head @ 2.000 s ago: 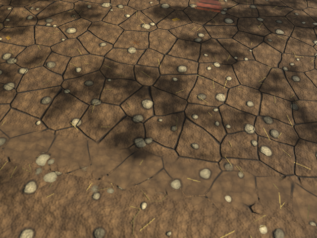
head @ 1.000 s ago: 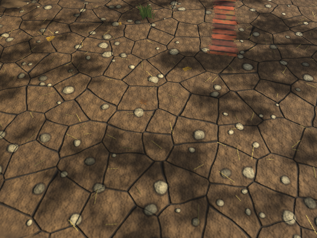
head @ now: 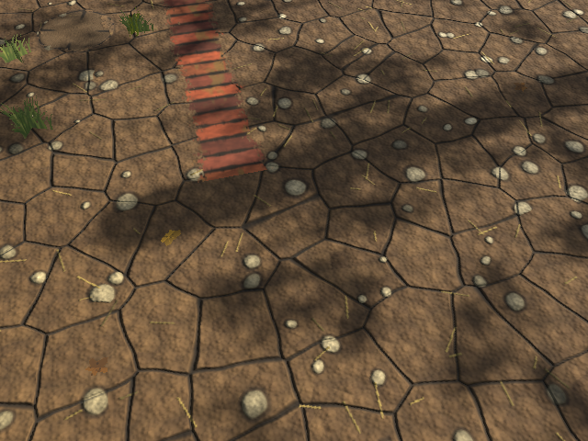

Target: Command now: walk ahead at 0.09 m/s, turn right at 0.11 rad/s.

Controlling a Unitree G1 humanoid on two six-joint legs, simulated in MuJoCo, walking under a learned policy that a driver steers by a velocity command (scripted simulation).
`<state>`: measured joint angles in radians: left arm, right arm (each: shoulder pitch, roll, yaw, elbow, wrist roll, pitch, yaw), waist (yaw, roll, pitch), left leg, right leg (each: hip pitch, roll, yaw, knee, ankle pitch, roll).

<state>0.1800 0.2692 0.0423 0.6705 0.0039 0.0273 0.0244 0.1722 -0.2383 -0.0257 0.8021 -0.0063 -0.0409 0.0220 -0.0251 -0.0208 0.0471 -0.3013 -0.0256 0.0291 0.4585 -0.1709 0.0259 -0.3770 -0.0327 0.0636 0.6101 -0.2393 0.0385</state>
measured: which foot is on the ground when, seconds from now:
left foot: down 0.00-1.00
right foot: up 0.00-0.00, down 0.02-1.00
